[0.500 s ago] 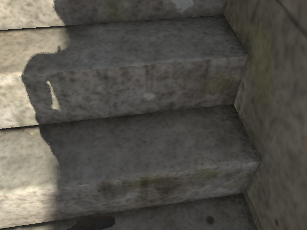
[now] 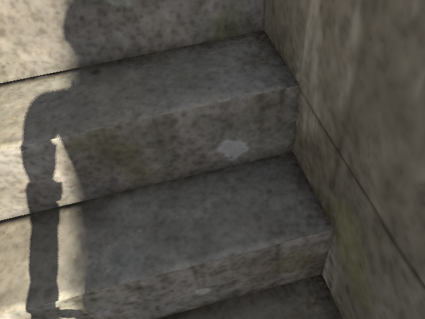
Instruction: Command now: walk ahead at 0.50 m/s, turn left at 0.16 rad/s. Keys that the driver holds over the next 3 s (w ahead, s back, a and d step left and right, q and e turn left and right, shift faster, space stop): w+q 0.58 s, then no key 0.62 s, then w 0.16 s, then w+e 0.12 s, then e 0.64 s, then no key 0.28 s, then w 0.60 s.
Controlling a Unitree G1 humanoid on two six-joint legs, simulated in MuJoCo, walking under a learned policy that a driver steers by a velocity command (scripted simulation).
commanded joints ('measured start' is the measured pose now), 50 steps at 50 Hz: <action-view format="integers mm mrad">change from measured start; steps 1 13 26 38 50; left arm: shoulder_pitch -379 -526 -121 -53 -42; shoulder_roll -199 -91 15 200 -17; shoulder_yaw -81 -123 13 59 42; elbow -390 -522 -346 -421 -293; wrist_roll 7 85 9 -15 -27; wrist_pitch -50 9 72 90 36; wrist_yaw -63 -13 72 91 42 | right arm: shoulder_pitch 312 314 134 69 216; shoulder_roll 35 -129 -107 -88 -120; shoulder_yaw -20 -99 -125 -81 -80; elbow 231 194 -31 -286 -78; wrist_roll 34 65 92 130 38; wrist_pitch -32 15 63 61 -10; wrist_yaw -4 -52 36 53 44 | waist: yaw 6 48 -30 5 147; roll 27 61 -87 -312 188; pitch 147 -119 118 132 8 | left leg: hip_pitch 390 492 -192 101 404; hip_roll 311 166 -32 124 331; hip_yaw -794 -322 -378 -53 -344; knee -740 -754 873 95 -678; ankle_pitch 123 957 603 261 818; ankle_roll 178 106 -158 -218 37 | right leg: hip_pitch -846 -387 152 352 -215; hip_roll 71 -140 -400 -333 15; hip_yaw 201 -207 -7 -262 129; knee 1018 -10 -1044 -1446 317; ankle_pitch -330 -133 -303 65 -237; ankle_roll -16 130 66 -23 197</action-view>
